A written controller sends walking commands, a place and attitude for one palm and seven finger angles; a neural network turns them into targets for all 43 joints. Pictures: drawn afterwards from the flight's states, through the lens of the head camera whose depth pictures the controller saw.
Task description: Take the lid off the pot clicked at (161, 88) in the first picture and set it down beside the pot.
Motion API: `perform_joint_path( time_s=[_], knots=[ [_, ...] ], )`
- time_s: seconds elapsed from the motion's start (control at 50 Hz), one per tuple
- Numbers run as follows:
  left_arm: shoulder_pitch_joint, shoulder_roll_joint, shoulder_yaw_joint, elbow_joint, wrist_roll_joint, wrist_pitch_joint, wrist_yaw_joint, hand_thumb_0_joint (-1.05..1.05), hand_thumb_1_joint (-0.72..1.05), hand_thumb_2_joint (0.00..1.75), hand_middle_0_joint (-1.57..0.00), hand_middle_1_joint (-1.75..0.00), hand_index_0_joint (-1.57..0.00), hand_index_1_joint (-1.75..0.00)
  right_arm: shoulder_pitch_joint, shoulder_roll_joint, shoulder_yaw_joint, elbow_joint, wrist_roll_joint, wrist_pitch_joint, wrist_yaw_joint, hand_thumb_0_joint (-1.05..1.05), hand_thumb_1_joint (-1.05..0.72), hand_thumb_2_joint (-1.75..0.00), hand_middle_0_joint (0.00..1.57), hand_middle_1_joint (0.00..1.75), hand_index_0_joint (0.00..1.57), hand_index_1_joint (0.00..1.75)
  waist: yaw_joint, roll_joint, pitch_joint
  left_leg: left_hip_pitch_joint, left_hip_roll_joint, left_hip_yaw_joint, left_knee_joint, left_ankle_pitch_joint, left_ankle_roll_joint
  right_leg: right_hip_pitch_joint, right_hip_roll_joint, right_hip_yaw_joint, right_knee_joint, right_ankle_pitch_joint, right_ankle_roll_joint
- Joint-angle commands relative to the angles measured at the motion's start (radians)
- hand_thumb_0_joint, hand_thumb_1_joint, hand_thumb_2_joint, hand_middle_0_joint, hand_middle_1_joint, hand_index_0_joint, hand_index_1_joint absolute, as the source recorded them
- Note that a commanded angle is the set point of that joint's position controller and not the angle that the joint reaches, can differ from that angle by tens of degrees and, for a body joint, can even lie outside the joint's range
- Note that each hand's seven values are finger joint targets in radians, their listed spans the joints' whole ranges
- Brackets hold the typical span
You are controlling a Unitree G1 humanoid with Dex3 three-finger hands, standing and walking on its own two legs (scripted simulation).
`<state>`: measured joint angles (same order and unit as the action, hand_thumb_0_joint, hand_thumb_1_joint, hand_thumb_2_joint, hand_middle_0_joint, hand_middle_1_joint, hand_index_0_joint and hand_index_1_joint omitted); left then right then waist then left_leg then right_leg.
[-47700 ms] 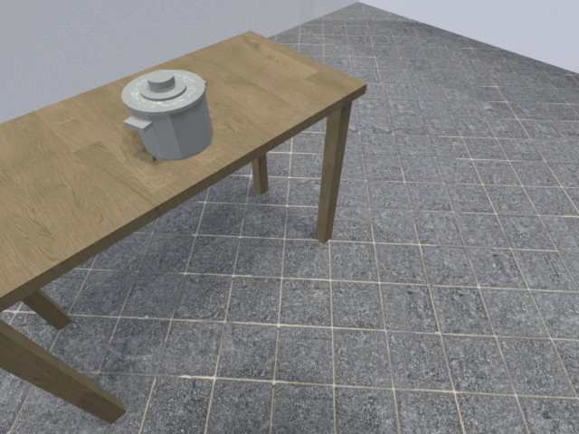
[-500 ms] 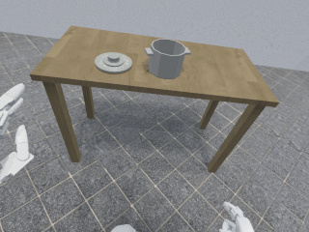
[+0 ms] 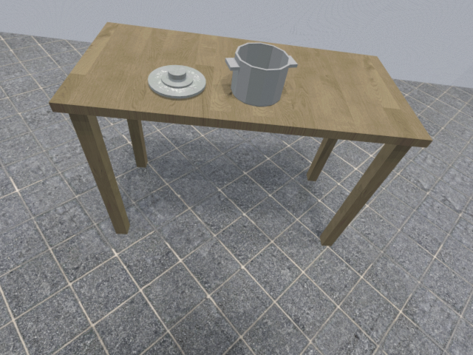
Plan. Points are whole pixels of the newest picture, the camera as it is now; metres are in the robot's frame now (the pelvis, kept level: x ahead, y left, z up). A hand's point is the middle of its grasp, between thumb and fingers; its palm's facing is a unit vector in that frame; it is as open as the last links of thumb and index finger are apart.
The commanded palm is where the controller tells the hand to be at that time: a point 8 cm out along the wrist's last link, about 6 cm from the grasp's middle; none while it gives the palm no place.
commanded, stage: stop stepping back and stand still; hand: left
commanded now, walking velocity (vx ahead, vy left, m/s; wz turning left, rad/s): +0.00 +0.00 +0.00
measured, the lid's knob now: (177, 72) +0.85 +0.21 +0.01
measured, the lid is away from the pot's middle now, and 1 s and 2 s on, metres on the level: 0.25 0.25 0.25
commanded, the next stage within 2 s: let the arm hang, fingers relaxed in 0.04 s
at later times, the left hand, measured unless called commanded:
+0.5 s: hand (114, 354) +0.15 +0.22 -0.16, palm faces +0.04 -0.99 -0.15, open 7.3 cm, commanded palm none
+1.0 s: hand out of the picture +0.12 +0.18 -0.18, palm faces +0.07 -0.98 -0.20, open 7.3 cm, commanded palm none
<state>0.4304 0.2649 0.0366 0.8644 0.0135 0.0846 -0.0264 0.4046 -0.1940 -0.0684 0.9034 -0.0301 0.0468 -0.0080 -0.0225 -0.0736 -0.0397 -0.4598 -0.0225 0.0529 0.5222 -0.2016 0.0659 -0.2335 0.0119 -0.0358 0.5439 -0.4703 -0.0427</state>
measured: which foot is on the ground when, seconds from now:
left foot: down 0.00-0.00, up 0.02-0.20, down 0.22-1.00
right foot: up 0.00-0.00, down 0.02-0.24, up 0.26-0.52, down 0.54-1.00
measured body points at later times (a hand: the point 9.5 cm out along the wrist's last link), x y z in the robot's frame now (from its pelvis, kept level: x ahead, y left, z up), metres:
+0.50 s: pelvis +0.04 +0.04 +0.01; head +0.09 +0.07 +0.45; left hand +0.15 +0.27 -0.15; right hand +0.05 -0.19 -0.14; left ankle +0.02 +0.10 -0.73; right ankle +0.05 -0.11 -0.72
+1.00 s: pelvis +0.10 +0.01 +0.00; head +0.14 +0.01 +0.45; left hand +0.11 +0.23 -0.16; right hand +0.10 -0.21 -0.15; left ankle +0.02 +0.10 -0.73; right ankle +0.06 -0.12 -0.73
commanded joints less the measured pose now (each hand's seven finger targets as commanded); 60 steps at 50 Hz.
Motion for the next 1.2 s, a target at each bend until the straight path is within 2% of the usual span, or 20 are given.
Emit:
perform_joint_path(
  time_s=[0.0, 0.02, 0.04, 0.08, 0.12, 0.16, 0.18, 0.2, 0.22, 0.24, 0.26, 0.34, 0.44, 0.52, 0.56, 0.58, 0.66, 0.72, 1.02, 1.18],
  knots=[
    [-0.147, 0.100, 0.000, -0.039, 0.014, -0.063, 0.063, 0.00, 0.90, 0.90, -0.20, -0.30, -0.20, -0.30, -0.050, -0.090, -0.039, -0.067, 0.017, -0.009, -0.008, 0.00, -0.90, -0.90, 0.20, 0.30, 0.20, 0.30, -0.069, -0.090, 0.204, -0.176, -0.014, -0.049, 0.522, -0.186, -0.056, -0.093, -0.318, 0.421, -0.504, -0.094, -0.193],
    [-0.243, 0.110, 0.002, -0.062, 0.012, -0.067, 0.067, 0.00, 0.90, 0.90, -0.20, -0.30, -0.20, -0.30, 0.029, -0.091, -0.034, -0.071, 0.009, -0.006, -0.009, 0.00, -0.90, -0.90, 0.20, 0.30, 0.20, 0.30, -0.134, 0.027, 0.094, -0.104, -0.025, -0.024, 0.653, -0.159, -0.065, -0.035, -0.251, 0.270, -0.400, 0.231, -0.188],
    [-0.191, 0.077, 0.009, -0.025, 0.005, -0.090, 0.062, 0.00, 0.90, 0.90, -0.20, -0.30, -0.20, -0.30, 0.037, -0.063, -0.031, -0.031, 0.008, -0.022, -0.001, 0.00, -0.90, -0.90, 0.20, 0.30, 0.20, 0.30, -0.085, 0.017, 0.020, -0.150, 0.032, -0.058, 0.626, -0.169, -0.052, 0.048, -0.248, 0.300, -0.369, 0.090, -0.172],
    [-0.151, 0.041, 0.007, 0.028, 0.007, -0.099, 0.071, 0.00, 0.90, 0.90, -0.20, -0.30, -0.20, -0.30, -0.020, -0.115, -0.040, -0.039, 0.014, -0.030, -0.001, 0.00, -0.90, -0.90, 0.20, 0.30, 0.20, 0.30, -0.057, -0.116, 0.096, -0.184, 0.076, -0.102, 0.557, -0.156, -0.042, 0.081, -0.239, 0.262, -0.360, 0.140, -0.165],
    [-0.122, 0.040, 0.014, 0.057, 0.019, -0.100, 0.073, 0.00, 0.90, 0.90, -0.20, -0.30, -0.20, -0.30, -0.070, -0.085, -0.028, -0.041, 0.020, -0.042, -0.003, 0.00, -0.90, -0.90, 0.20, 0.30, 0.20, 0.30, -0.029, -0.028, 0.123, -0.096, 0.087, -0.078, 0.339, -0.246, -0.042, 0.103, -0.261, 0.253, -0.300, 0.303, -0.175],
    [-0.101, 0.053, 0.019, 0.087, 0.013, -0.093, 0.067, 0.00, 0.90, 0.90, -0.20, -0.30, -0.20, -0.30, -0.015, -0.052, -0.012, 0.000, 0.020, -0.056, -0.008, 0.00, -0.90, -0.90, 0.20, 0.30, 0.20, 0.30, -0.032, -0.036, 0.084, 0.100, 0.066, -0.037, -0.018, -0.152, -0.044, 0.123, -0.209, 0.168, -0.155, 0.431, -0.115],
    [-0.071, 0.038, 0.016, 0.102, 0.007, -0.086, 0.060, 0.00, 0.90, 0.90, -0.20, -0.30, -0.20, -0.30, 0.036, -0.071, -0.013, 0.033, 0.020, -0.069, -0.007, 0.00, -0.90, -0.90, 0.20, 0.30, 0.20, 0.30, -0.031, 0.072, 0.056, 0.288, 0.092, -0.102, -0.149, 0.071, -0.024, 0.026, -0.135, 0.101, 0.004, 0.384, -0.053],
    [-0.011, -0.001, 0.011, 0.097, -0.004, -0.081, 0.050, 0.00, 0.90, 0.90, -0.20, -0.30, -0.20, -0.30, 0.071, -0.146, -0.020, 0.045, 0.010, -0.077, -0.015, 0.00, -0.90, -0.90, 0.20, 0.30, 0.20, 0.30, -0.010, 0.286, -0.007, 0.476, 0.287, -0.384, -0.165, 0.265, 0.058, -0.190, -0.034, 0.021, 0.196, 0.139, 0.011],
    [-0.068, 0.001, 0.002, 0.080, -0.010, -0.082, 0.050, 0.00, 0.90, 0.90, -0.20, -0.30, -0.20, -0.30, 0.094, -0.174, -0.028, 0.044, 0.006, -0.069, -0.031, 0.00, -0.90, -0.90, 0.20, 0.30, 0.20, 0.30, -0.029, 0.283, 0.012, 0.485, 0.388, -0.490, -0.207, 0.408, 0.138, -0.285, -0.020, 0.022, 0.295, -0.129, 0.035],
    [-0.123, 0.004, 0.000, 0.069, -0.010, -0.082, 0.052, 0.00, 0.90, 0.90, -0.20, -0.30, -0.20, -0.30, 0.091, -0.173, -0.025, 0.046, -0.003, -0.063, -0.035, 0.00, -0.90, -0.90, 0.20, 0.30, 0.20, 0.30, -0.041, 0.183, 0.047, 0.409, 0.394, -0.471, -0.206, 0.399, 0.177, -0.258, -0.038, 0.085, 0.346, -0.120, 0.020],
    [-0.166, -0.007, 0.000, 0.084, -0.011, -0.081, 0.053, 0.00, 0.90, 0.90, -0.20, -0.30, -0.20, -0.30, 0.071, -0.116, -0.011, 0.070, 0.001, -0.074, -0.038, 0.00, -0.90, -0.90, 0.20, 0.30, 0.20, 0.30, -0.025, 0.159, 0.040, 0.388, 0.340, -0.431, -0.211, 0.489, 0.154, -0.257, -0.048, 0.098, 0.373, -0.063, 0.025],
    [-0.213, -0.018, -0.004, 0.093, -0.015, -0.077, 0.049, 0.00, 0.90, 0.90, -0.20, -0.30, -0.20, -0.30, -0.012, -0.060, 0.006, 0.092, 0.010, -0.088, -0.045, 0.00, -0.90, -0.90, 0.20, 0.30, 0.20, 0.30, 0.005, 0.183, 0.004, 0.373, 0.264, -0.248, -0.188, 0.610, 0.109, -0.156, -0.068, 0.091, 0.270, 0.043, 0.051],
    [-0.246, -0.024, -0.003, 0.101, -0.009, -0.071, 0.047, 0.00, 0.90, 0.90, -0.20, -0.30, -0.20, -0.30, -0.057, -0.049, 0.001, 0.111, 0.015, -0.074, -0.043, 0.00, -0.90, -0.90, 0.20, 0.30, 0.20, 0.30, 0.022, 0.172, 0.044, 0.242, 0.198, -0.180, -0.201, 0.314, 0.048, 0.050, -0.036, 0.048, 0.002, 0.212, 0.046],
    [-0.251, 0.020, 0.003, 0.112, -0.006, -0.083, 0.057, 0.00, 0.90, 0.90, -0.20, -0.30, -0.20, -0.30, -0.045, -0.015, 0.005, 0.123, 0.019, -0.071, -0.033, 0.00, -0.90, -0.90, 0.20, 0.30, 0.20, 0.30, 0.018, 0.131, 0.107, 0.186, 0.106, -0.156, -0.190, 0.051, -0.013, 0.095, -0.098, 0.142, -0.131, 0.361, -0.009],
    [-0.255, 0.021, 0.006, 0.113, -0.001, -0.079, 0.057, 0.00, 0.90, 0.90, -0.20, -0.30, -0.20, -0.30, -0.029, -0.019, 0.000, 0.124, 0.016, -0.075, -0.029, 0.00, -0.90, -0.90, 0.20, 0.30, 0.20, 0.30, 0.015, 0.153, 0.115, 0.227, 0.119, -0.186, -0.214, 0.117, 0.000, 0.060, -0.082, 0.110, -0.085, 0.362, -0.005],
    [-0.263, 0.015, 0.006, 0.111, -0.003, -0.082, 0.058, 0.00, 0.90, 0.90, -0.20, -0.30, -0.20, -0.30, -0.029, -0.027, -0.007, 0.125, 0.017, -0.072, -0.034, 0.00, -0.90, -0.90, 0.20, 0.30, 0.20, 0.30, 0.012, 0.063, 0.097, 0.250, 0.142, -0.192, -0.187, 0.203, 0.005, 0.070, -0.059, 0.095, -0.074, 0.401, 0.002],
    [-0.233, 0.003, 0.010, 0.123, -0.011, -0.093, 0.069, 0.00, 0.90, 0.90, -0.20, -0.30, -0.20, -0.30, -0.007, -0.035, -0.012, 0.143, 0.022, -0.073, -0.040, 0.00, -0.90, -0.90, 0.20, 0.30, 0.20, 0.30, 0.004, 0.033, -0.002, 0.369, 0.119, -0.119, -0.109, 0.389, -0.016, 0.119, -0.095, 0.117, -0.073, 0.596, -0.009],
    [-0.219, 0.007, 0.015, 0.125, -0.009, -0.094, 0.072, 0.00, 0.90, 0.90, -0.20, -0.30, -0.20, -0.30, -0.004, -0.025, -0.011, 0.154, 0.022, -0.068, -0.041, 0.00, -0.90, -0.90, 0.20, 0.30, 0.20, 0.30, 0.003, 0.078, 0.026, 0.369, 0.114, -0.101, -0.093, 0.389, -0.022, 0.114, -0.102, 0.126, -0.072, 0.634, -0.017],
    [-0.141, -0.019, 0.016, 0.170, -0.007, -0.099, 0.077, 0.00, 0.90, 0.90, -0.20, -0.30, -0.20, -0.30, -0.001, -0.010, -0.008, 0.175, 0.025, -0.058, -0.050, 0.00, -0.90, -0.90, 0.20, 0.30, 0.20, 0.30, -0.003, 0.081, 0.038, 0.411, 0.122, -0.080, -0.066, 0.334, -0.024, 0.102, -0.096, 0.148, -0.101, 0.669, -0.026],
    [-0.132, -0.020, 0.014, 0.179, -0.005, -0.097, 0.078, 0.00, 0.90, 0.90, -0.20, -0.30, -0.20, -0.30, -0.009, -0.003, -0.007, 0.178, 0.028, -0.054, -0.049, 0.00, -0.90, -0.90, 0.20, 0.30, 0.20, 0.30, 0.000, 0.058, 0.094, 0.375, 0.118, -0.080, -0.085, 0.232, -0.027, 0.089, -0.096, 0.153, -0.129, 0.619, -0.021]
  ],
)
